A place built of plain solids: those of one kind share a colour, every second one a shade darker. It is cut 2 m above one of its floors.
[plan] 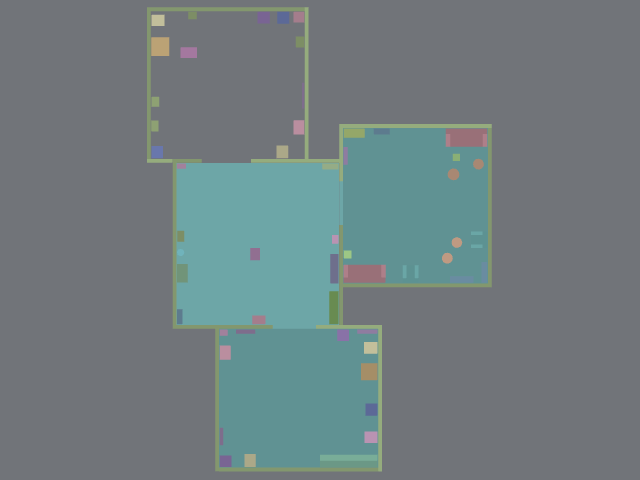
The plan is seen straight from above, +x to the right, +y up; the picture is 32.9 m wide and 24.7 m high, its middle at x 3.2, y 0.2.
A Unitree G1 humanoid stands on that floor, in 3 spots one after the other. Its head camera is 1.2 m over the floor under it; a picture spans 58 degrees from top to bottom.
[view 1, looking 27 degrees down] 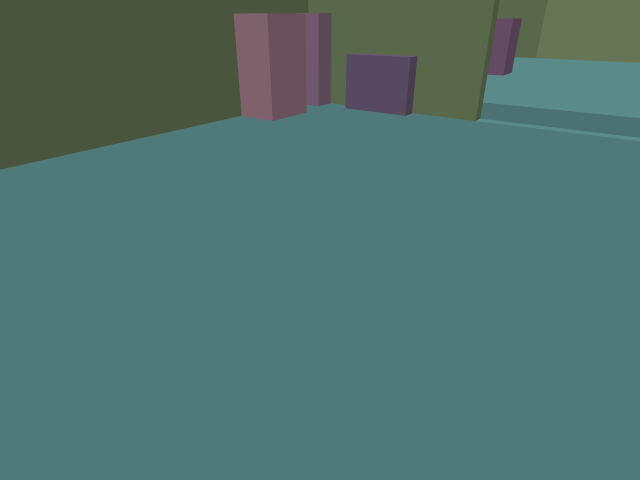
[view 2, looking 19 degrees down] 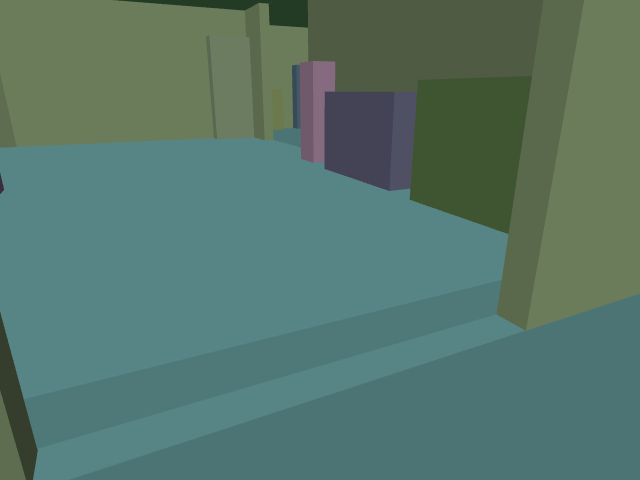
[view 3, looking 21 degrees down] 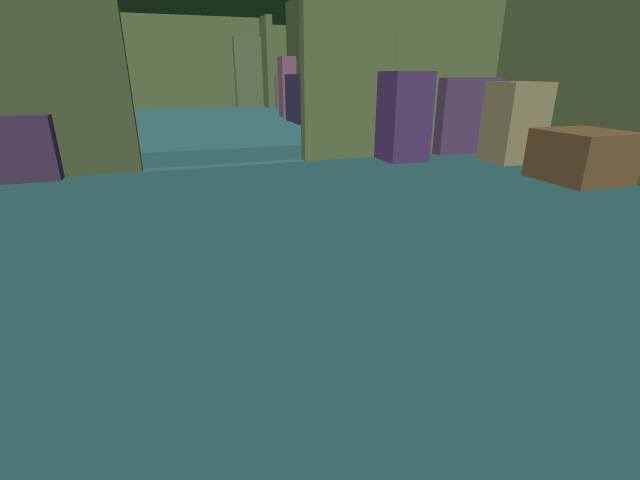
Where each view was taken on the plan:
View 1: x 2.52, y -10.30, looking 126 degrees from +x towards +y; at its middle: floor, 2.64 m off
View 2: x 1.14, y -5.70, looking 64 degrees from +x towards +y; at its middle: floor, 3.04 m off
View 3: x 1.14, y -10.44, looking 71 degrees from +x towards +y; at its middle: floor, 3.35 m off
